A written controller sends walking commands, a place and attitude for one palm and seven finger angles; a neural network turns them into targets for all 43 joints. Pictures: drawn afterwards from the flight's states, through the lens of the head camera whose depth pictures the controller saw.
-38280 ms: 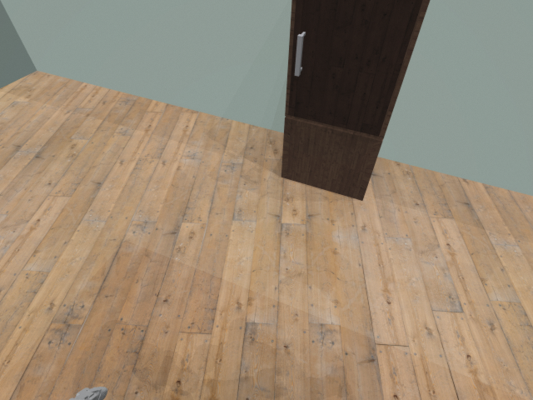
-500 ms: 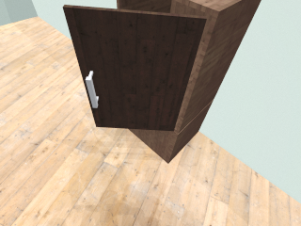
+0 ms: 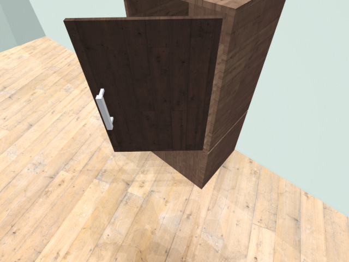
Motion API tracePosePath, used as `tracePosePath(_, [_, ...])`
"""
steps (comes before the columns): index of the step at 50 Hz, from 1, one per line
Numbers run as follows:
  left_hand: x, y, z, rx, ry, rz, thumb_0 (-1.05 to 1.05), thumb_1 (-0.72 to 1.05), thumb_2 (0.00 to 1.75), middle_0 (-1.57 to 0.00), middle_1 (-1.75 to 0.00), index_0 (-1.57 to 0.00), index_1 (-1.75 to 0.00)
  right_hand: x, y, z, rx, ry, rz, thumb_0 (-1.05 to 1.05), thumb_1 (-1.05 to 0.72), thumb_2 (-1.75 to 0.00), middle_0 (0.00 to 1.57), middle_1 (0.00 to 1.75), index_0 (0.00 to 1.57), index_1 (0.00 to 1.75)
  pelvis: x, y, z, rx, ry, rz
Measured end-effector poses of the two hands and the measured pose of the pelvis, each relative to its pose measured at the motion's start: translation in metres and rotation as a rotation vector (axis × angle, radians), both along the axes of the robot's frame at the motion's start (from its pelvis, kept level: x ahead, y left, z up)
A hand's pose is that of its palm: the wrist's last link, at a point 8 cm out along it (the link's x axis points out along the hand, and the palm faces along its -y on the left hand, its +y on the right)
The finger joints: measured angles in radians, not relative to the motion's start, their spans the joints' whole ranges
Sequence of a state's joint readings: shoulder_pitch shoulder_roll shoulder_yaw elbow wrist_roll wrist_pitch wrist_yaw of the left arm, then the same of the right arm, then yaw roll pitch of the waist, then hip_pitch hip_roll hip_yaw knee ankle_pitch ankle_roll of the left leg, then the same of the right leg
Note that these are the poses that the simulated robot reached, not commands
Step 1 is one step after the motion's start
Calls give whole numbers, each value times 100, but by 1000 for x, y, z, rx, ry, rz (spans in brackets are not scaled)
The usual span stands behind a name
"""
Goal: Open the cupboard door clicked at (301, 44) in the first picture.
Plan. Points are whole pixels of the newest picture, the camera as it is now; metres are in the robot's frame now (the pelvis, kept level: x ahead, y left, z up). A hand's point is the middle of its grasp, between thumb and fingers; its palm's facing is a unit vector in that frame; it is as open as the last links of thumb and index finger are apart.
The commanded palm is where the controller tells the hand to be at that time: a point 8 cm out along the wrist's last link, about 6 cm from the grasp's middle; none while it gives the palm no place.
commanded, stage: look again from close up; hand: left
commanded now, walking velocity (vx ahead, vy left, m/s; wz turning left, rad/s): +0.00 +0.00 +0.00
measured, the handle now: (106, 110) +0.60 +0.28 -0.05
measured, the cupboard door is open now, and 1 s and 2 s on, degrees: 42 42 42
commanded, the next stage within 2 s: shuffle to correct the standing spot in 0.46 s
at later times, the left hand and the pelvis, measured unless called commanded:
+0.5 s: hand out of the picture +0.04 +0.17 -0.17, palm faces -0.02 -0.98 -0.21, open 7.3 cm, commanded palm none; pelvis +0.02 -0.01 +0.00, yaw -1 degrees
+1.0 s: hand out of the picture +0.03 +0.23 -0.19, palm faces +0.06 -0.98 -0.20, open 7.4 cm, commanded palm none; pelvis +0.06 +0.04 +0.00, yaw +1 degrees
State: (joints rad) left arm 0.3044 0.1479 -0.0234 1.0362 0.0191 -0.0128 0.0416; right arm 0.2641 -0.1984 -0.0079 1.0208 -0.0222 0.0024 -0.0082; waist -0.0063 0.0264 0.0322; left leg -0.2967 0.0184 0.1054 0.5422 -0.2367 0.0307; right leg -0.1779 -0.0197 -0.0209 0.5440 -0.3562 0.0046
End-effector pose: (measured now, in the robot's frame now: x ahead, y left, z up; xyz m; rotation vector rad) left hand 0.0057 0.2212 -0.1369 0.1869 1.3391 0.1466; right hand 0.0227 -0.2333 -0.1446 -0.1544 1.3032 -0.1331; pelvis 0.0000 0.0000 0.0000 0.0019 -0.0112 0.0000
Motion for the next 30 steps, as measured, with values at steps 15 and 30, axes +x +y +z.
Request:
tracePosePath(15, [34, 2, 1, 11, -46, -23, 1, 91, 90, -20, -30, -20, -29, -10, 1, 2, 8, 51, -14, 1, -91, -90, 20, 29, 20, 30, 8, -9, 2, 10, 6, -11])
tracePosePath(30, [29, -1, -2, -1, -1, -13, 1, 91, 90, -20, -30, -21, -29, 32, -20, 12, -44, -16, 4, 1, -91, -90, 20, 29, 20, 30, 18, -15, 4, 10, 7, -21])
